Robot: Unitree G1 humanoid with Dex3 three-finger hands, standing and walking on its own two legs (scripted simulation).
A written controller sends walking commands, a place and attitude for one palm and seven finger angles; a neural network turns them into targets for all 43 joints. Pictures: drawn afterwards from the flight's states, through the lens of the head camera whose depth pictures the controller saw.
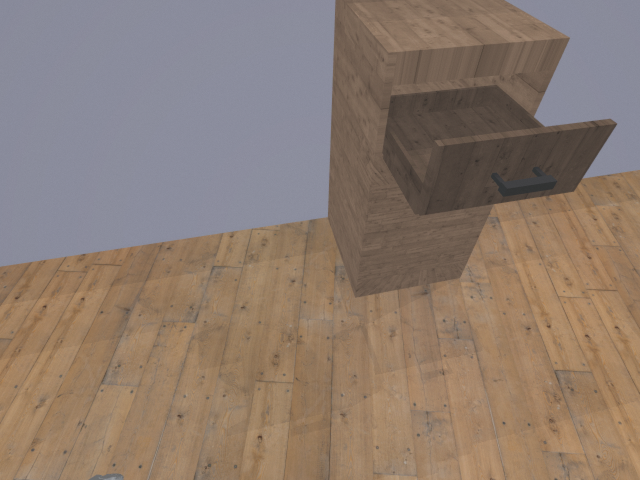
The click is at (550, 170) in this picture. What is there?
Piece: drawer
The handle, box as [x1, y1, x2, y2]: [491, 167, 556, 196]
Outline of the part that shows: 556,182 556,180 551,175 546,175 538,167 533,168 532,171 537,176 532,178 505,182 496,172 492,173 491,177 499,186 498,190 503,196 550,189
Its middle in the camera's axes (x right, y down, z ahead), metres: +0.42 -0.12 +0.80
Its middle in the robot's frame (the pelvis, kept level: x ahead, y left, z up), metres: +0.70 -0.38 -0.02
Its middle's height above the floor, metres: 0.75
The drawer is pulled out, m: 0.24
